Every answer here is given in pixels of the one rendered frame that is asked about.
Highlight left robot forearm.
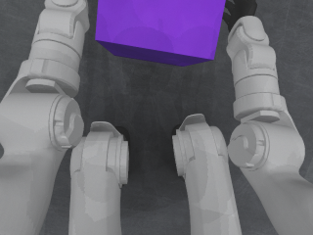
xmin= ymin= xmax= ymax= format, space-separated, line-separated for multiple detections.
xmin=0 ymin=0 xmax=90 ymax=104

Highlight right robot thigh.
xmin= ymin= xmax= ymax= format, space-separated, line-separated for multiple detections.
xmin=172 ymin=122 xmax=243 ymax=235

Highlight right robot upper arm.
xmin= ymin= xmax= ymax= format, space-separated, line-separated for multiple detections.
xmin=227 ymin=120 xmax=313 ymax=235

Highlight robot left foot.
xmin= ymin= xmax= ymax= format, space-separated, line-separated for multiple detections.
xmin=114 ymin=126 xmax=131 ymax=187

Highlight robot right hand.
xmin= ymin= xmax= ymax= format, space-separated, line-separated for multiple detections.
xmin=222 ymin=0 xmax=257 ymax=32

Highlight left robot upper arm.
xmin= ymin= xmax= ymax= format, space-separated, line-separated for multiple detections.
xmin=0 ymin=92 xmax=84 ymax=235

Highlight right robot forearm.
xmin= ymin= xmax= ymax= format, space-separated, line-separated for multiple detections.
xmin=226 ymin=16 xmax=299 ymax=133

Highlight carton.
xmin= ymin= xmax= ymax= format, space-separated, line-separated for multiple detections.
xmin=95 ymin=0 xmax=226 ymax=67

